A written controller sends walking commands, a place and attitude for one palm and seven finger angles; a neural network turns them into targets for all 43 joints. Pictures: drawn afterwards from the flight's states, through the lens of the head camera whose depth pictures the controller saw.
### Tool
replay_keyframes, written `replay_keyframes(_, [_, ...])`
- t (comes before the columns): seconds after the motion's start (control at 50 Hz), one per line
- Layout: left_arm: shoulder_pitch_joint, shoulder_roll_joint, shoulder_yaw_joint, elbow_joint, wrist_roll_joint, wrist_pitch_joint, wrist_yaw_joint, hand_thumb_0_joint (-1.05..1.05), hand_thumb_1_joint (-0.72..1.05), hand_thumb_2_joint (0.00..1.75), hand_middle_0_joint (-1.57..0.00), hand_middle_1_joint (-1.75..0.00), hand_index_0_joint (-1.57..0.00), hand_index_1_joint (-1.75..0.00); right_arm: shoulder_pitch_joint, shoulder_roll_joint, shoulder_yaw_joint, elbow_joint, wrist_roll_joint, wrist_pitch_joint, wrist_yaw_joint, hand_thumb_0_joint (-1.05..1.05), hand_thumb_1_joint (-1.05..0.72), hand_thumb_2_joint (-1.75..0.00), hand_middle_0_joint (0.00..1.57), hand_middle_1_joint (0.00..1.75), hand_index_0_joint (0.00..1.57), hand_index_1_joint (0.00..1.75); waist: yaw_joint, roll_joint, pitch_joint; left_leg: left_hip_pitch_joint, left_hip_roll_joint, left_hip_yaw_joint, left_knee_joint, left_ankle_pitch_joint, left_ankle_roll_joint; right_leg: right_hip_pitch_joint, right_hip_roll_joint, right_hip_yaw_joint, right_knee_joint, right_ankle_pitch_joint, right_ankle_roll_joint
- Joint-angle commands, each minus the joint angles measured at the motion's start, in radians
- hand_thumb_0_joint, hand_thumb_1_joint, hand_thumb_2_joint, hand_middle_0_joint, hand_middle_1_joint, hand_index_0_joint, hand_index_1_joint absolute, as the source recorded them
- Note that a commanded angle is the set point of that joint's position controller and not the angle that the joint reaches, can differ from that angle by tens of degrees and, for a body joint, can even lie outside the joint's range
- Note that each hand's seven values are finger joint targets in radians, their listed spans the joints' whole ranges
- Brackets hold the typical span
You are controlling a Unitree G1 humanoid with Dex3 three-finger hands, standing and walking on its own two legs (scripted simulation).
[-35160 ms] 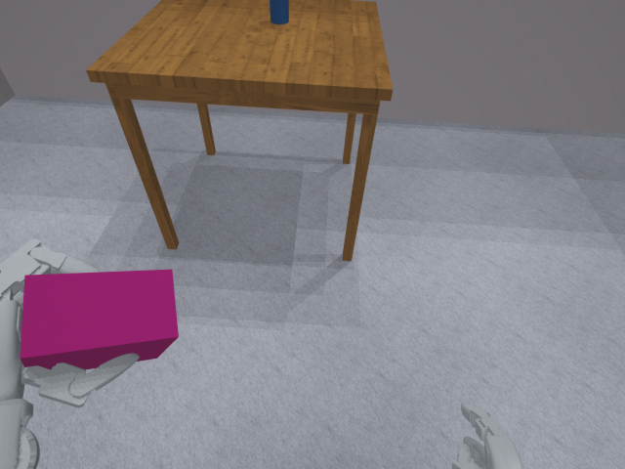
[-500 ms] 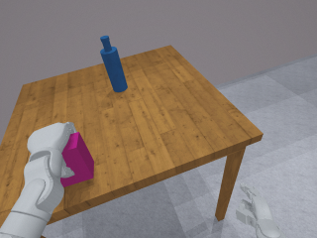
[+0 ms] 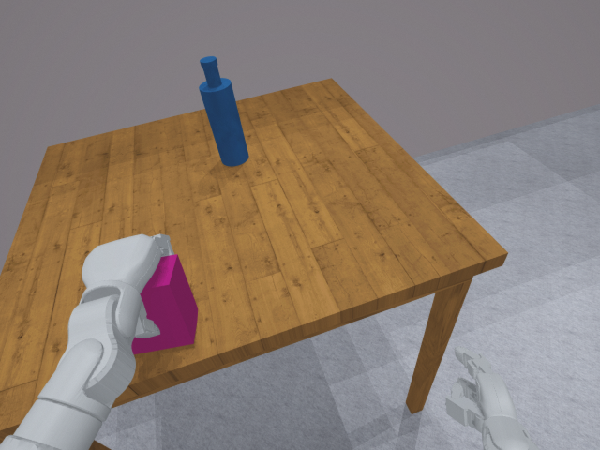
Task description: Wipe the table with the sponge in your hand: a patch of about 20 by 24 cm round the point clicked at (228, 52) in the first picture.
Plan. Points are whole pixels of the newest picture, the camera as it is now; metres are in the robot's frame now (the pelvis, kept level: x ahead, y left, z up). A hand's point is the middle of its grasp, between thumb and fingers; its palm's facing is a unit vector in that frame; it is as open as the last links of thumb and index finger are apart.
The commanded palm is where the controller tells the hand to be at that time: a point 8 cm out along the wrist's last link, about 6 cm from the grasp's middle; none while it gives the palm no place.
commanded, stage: move the sponge above the wiping area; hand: left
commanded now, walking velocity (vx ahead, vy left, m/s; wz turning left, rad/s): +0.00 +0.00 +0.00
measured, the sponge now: (152, 314) +0.27 +0.27 +0.04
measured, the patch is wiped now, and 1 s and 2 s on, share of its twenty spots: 0.05 0.05 0.05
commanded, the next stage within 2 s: lower the sponge onto the table in 0.76 s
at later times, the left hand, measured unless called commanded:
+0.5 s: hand (152, 282) +0.28 +0.24 +0.11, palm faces +0.02 -0.07 -1.00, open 10.3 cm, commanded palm +0.25 +0.27 +0.20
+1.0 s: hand (141, 268) +0.28 +0.25 +0.13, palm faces +0.12 -0.03 -0.99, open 10.3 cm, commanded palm +0.25 +0.26 +0.20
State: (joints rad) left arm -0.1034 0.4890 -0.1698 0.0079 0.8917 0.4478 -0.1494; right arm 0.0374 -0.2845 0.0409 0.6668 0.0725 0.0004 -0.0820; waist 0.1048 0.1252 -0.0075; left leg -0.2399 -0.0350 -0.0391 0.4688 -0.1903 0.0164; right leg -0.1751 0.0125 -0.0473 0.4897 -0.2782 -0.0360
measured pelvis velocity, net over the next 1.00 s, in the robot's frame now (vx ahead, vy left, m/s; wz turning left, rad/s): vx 0.00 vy -0.01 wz -0.02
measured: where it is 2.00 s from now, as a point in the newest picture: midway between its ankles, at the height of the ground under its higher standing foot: outside the picture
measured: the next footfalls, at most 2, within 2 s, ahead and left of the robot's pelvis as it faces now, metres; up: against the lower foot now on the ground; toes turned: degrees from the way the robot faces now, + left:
none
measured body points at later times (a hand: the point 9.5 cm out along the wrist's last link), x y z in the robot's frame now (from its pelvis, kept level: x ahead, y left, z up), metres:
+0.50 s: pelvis +0.01 +0.00 +0.00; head +0.00 -0.04 +0.45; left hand +0.27 +0.24 +0.16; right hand +0.26 -0.20 -0.08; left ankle +0.04 +0.11 -0.74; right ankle -0.01 -0.10 -0.74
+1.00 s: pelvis +0.00 -0.01 +0.00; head -0.02 -0.05 +0.45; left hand +0.27 +0.25 +0.18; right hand +0.24 -0.22 -0.08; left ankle +0.04 +0.11 -0.74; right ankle -0.01 -0.10 -0.74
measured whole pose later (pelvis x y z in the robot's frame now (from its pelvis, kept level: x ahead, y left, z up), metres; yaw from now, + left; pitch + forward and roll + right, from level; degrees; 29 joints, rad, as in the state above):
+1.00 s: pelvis +0.00 -0.01 +0.00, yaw -1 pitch -4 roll +0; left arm -0.09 0.53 -0.13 -0.07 0.91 0.35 -0.01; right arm 0.05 -0.25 0.04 0.70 0.05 -0.01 -0.08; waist 0.13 0.10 0.00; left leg -0.19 -0.01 -0.03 0.45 -0.19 -0.01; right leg -0.13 0.04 -0.04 0.47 -0.27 -0.06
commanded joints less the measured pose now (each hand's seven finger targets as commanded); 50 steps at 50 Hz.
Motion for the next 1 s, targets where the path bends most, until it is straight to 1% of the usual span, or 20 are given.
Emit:
replay_keyframes(0.0, [-0.475, 0.421, 0.345, -0.369, 0.099, -0.156, 0.172, 0.00, 0.10, 1.30, -1.20, -1.60, -1.20, -1.60, -0.161, -0.054, -0.032, -0.162, -0.036, -0.094, -0.023, 0.00, -0.90, -0.90, 0.20, 0.30, 0.20, 0.30, 0.026, -0.011, -0.347, 0.219, -0.017, -0.017, -0.047, 0.211, 0.030, 0.037, 0.029, 0.060, -0.094, 0.183, -0.045])
replay_keyframes(0.02, [-0.469, 0.476, 0.406, -0.368, 0.105, -0.146, 0.211, 0.00, 0.10, 1.30, -1.20, -1.60, -1.20, -1.60, -0.179, -0.063, -0.032, -0.155, -0.041, -0.097, -0.023, 0.00, -0.90, -0.90, 0.20, 0.30, 0.20, 0.30, 0.050, 0.054, -0.338, 0.216, -0.021, -0.026, -0.055, 0.207, 0.024, 0.042, 0.040, 0.105, -0.104, 0.176, -0.064])
replay_keyframes(0.04, [-0.474, 0.343, 0.324, -0.299, 0.082, -0.125, 0.238, 0.00, 0.10, 1.30, -1.20, -1.60, -1.20, -1.60, -0.182, -0.037, -0.028, -0.147, -0.033, -0.095, -0.017, 0.00, -0.90, -0.90, 0.20, 0.30, 0.20, 0.30, 0.033, 0.039, -0.288, 0.187, -0.020, -0.012, -0.057, 0.222, 0.014, 0.035, 0.029, 0.058, -0.101, 0.183, -0.058])
replay_keyframes(0.1, [-0.412, 0.298, 0.319, -0.176, 0.018, -0.041, 0.260, 0.00, 0.10, 1.30, -1.20, -1.60, -1.20, -1.60, -0.203, -0.065, -0.039, -0.120, -0.015, -0.065, 0.014, 0.00, -0.90, -0.90, 0.20, 0.30, 0.20, 0.30, 0.041, 0.017, -0.226, 0.150, -0.003, -0.007, -0.070, 0.211, -0.005, 0.033, 0.018, 0.053, -0.114, 0.201, -0.048])
replay_keyframes(0.12, [-0.342, 0.308, 0.335, -0.144, 0.005, -0.006, 0.247, 0.00, 0.10, 1.30, -1.20, -1.60, -1.20, -1.60, -0.234, -0.072, -0.033, -0.128, -0.012, -0.057, 0.016, 0.00, -0.90, -0.90, 0.20, 0.30, 0.20, 0.30, 0.057, 0.004, -0.190, 0.138, -0.008, -0.007, -0.082, 0.188, -0.004, 0.033, 0.022, 0.079, -0.127, 0.185, -0.054])
replay_keyframes(0.24, [-0.131, 0.081, 0.109, -0.123, -0.058, 0.110, 0.099, 0.00, 0.10, 1.30, -1.20, -1.60, -1.20, -1.60, -0.247, -0.079, -0.020, -0.187, 0.017, -0.007, 0.035, 0.00, -0.90, -0.90, 0.20, 0.30, 0.20, 0.30, 0.007, -0.153, -0.141, 0.078, 0.006, 0.011, -0.064, 0.138, 0.012, 0.009, 0.003, 0.021, -0.117, 0.226, -0.011])
replay_keyframes(0.34, [-0.367, 0.194, 0.097, -0.360, 0.047, 0.055, 0.066, 0.00, 0.10, 1.30, -1.20, -1.60, -1.20, -1.60, -0.248, -0.068, -0.016, -0.217, 0.001, -0.036, 0.023, 0.00, -0.90, -0.90, 0.20, 0.30, 0.20, 0.30, -0.010, -0.100, -0.289, 0.161, -0.003, -0.011, -0.028, 0.164, 0.038, 0.010, 0.006, 0.034, -0.076, 0.199, -0.020])
replay_keyframes(0.42, [-0.479, 0.436, 0.312, -0.482, 0.135, -0.055, 0.163, 0.00, 0.10, 1.30, -1.20, -1.60, -1.20, -1.60, -0.199, -0.066, -0.027, -0.184, -0.034, -0.071, -0.002, 0.00, -0.90, -0.90, 0.20, 0.30, 0.20, 0.30, 0.028, 0.015, -0.369, 0.229, -0.009, -0.034, -0.029, 0.250, 0.035, 0.050, 0.040, 0.086, -0.069, 0.230, -0.054])
replay_keyframes(0.44, [-0.463, 0.336, 0.258, -0.446, 0.127, -0.067, 0.190, 0.00, 0.10, 1.30, -1.20, -1.60, -1.20, -1.60, -0.187, -0.039, -0.021, -0.180, -0.038, -0.081, -0.007, 0.00, -0.90, -0.90, 0.20, 0.30, 0.20, 0.30, 0.022, -0.010, -0.348, 0.219, -0.015, -0.016, -0.032, 0.266, 0.031, 0.043, 0.036, 0.048, -0.070, 0.226, -0.052])
replay_keyframes(0.52, [-0.435, 0.356, 0.331, -0.198, 0.054, 0.003, 0.251, 0.00, 0.10, 1.30, -1.20, -1.60, -1.20, -1.60, -0.228, -0.068, -0.026, -0.120, -0.013, -0.056, 0.010, 0.00, -0.90, -0.90, 0.20, 0.30, 0.20, 0.30, 0.040, 0.001, -0.205, 0.166, -0.015, -0.018, -0.071, 0.182, 0.004, 0.021, 0.034, 0.106, -0.130, 0.172, -0.065])
replay_keyframes(0.54, [-0.433, 0.273, 0.271, -0.174, 0.019, 0.021, 0.243, 0.00, 0.10, 1.30, -1.20, -1.60, -1.20, -1.60, -0.235, -0.059, -0.023, -0.127, -0.008, -0.051, 0.013, 0.00, -0.90, -0.90, 0.20, 0.30, 0.20, 0.30, 0.033, -0.024, -0.211, 0.147, -0.012, 0.000, -0.071, 0.187, 0.003, 0.042, 0.019, 0.061, -0.123, 0.195, -0.050])
replay_keyframes(0.62, [-0.229, 0.204, 0.212, -0.073, -0.023, 0.105, 0.152, 0.00, 0.10, 1.30, -1.20, -1.60, -1.20, -1.60, -0.270, -0.072, -0.017, -0.141, 0.007, -0.021, 0.026, 0.00, -0.90, -0.90, 0.20, 0.30, 0.20, 0.30, 0.033, -0.060, -0.143, 0.095, -0.011, 0.008, -0.072, 0.169, 0.002, 0.029, 0.011, 0.063, -0.123, 0.227, -0.030])
replay_keyframes(0.64, [-0.208, 0.116, 0.128, -0.097, -0.035, 0.115, 0.118, 0.00, 0.10, 1.30, -1.20, -1.60, -1.20, -1.60, -0.260, -0.071, -0.016, -0.161, 0.009, -0.015, 0.031, 0.00, -0.90, -0.90, 0.20, 0.30, 0.20, 0.30, 0.017, -0.095, -0.159, 0.092, -0.007, 0.013, -0.064, 0.170, 0.007, 0.034, 0.005, 0.035, -0.118, 0.251, -0.021])
replay_keyframes(0.68, [-0.161, 0.106, 0.096, -0.147, -0.042, 0.117, 0.070, 0.00, 0.10, 1.30, -1.20, -1.60, -1.20, -1.60, -0.257, -0.075, -0.019, -0.182, 0.015, -0.008, 0.038, 0.00, -0.90, -0.90, 0.20, 0.30, 0.20, 0.30, 0.002, -0.111, -0.167, 0.095, -0.002, 0.010, -0.045, 0.161, 0.019, 0.026, 0.001, 0.034, -0.113, 0.268, -0.011])
replay_keyframes(0.74, [-0.215, 0.129, 0.074, -0.228, -0.005, 0.092, 0.029, 0.00, 0.10, 1.30, -1.20, -1.60, -1.20, -1.60, -0.253, -0.072, -0.012, -0.207, 0.012, -0.017, 0.035, 0.00, -0.90, -0.90, 0.20, 0.30, 0.20, 0.30, -0.015, -0.148, -0.201, 0.107, -0.004, 0.004, -0.030, 0.135, 0.035, 0.012, -0.002, 0.041, -0.101, 0.232, -0.008])
replay_keyframes(0.82, [-0.430, 0.384, 0.247, -0.436, 0.088, -0.026, 0.075, 0.00, 0.10, 1.30, -1.20, -1.60, -1.20, -1.60, -0.239, -0.069, -0.018, -0.207, -0.020, -0.043, 0.005, 0.00, -0.90, -0.90, 0.20, 0.30, 0.20, 0.30, 0.010, -0.064, -0.295, 0.179, -0.014, -0.014, -0.025, 0.165, 0.043, 0.031, 0.014, 0.082, -0.094, 0.198, -0.025])
replay_keyframes(0.86, [-0.442, 0.407, 0.316, -0.359, 0.103, -0.087, 0.146, 0.00, 0.10, 1.30, -1.20, -1.60, -1.20, -1.60, -0.190, -0.053, -0.024, -0.174, -0.033, -0.073, -0.014, 0.00, -0.90, -0.90, 0.20, 0.30, 0.20, 0.30, 0.018, -0.078, -0.293, 0.197, -0.023, -0.003, -0.027, 0.196, 0.040, 0.027, 0.024, 0.077, -0.106, 0.190, -0.037])
replay_keyframes(0.92, [-0.432, 0.445, 0.395, -0.318, 0.089, -0.098, 0.234, 0.00, 0.10, 1.30, -1.20, -1.60, -1.20, -1.60, -0.194, -0.065, -0.035, -0.141, -0.030, -0.076, -0.013, 0.00, -0.90, -0.90, 0.20, 0.30, 0.20, 0.30, 0.044, 0.029, -0.273, 0.198, -0.030, -0.006, -0.050, 0.194, 0.022, 0.044, 0.034, 0.137, -0.134, 0.189, -0.064])
replay_keyframes(0.94, [-0.449, 0.347, 0.328, -0.274, 0.068, -0.081, 0.253, 0.00, 0.10, 1.30, -1.20, -1.60, -1.20, -1.60, -0.203, -0.047, -0.033, -0.140, -0.024, -0.076, -0.008, 0.00, -0.90, -0.90, 0.20, 0.30, 0.20, 0.30, 0.034, 0.028, -0.257, 0.174, -0.029, 0.004, -0.051, 0.205, 0.016, 0.054, 0.023, 0.097, -0.127, 0.199, -0.057])
replay_keyframes(0.98, [-0.411, 0.310, 0.313, -0.178, 0.027, -0.033, 0.262, 0.00, 0.10, 1.30, -1.20, -1.60, -1.20, -1.60, -0.217, -0.064, -0.039, -0.119, -0.015, -0.067, 0.008, 0.00, -0.90, -0.90, 0.20, 0.30, 0.20, 0.30, 0.035, 0.025, -0.218, 0.150, -0.020, 0.010, -0.058, 0.186, 0.005, 0.044, 0.016, 0.086, -0.136, 0.200, -0.046])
